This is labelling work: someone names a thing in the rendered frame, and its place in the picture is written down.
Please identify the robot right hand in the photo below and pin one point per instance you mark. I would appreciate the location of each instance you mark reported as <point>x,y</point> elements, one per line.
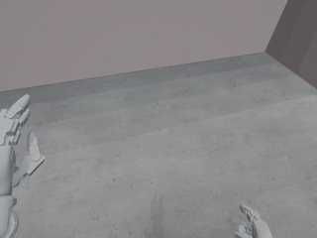
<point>259,228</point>

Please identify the robot left hand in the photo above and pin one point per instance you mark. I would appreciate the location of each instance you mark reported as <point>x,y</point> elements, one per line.
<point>11,121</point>

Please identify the left robot forearm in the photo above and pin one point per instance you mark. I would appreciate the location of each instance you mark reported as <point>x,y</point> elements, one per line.
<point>9,220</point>

